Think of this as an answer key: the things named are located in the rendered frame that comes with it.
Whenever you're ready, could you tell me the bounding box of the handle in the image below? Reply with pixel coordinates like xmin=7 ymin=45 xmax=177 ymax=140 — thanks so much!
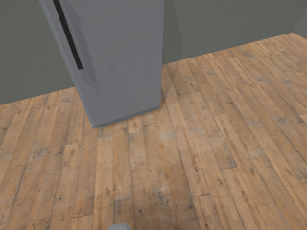
xmin=53 ymin=0 xmax=83 ymax=70

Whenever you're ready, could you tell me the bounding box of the fridge door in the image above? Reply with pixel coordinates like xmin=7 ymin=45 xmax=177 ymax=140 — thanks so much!
xmin=43 ymin=0 xmax=164 ymax=126

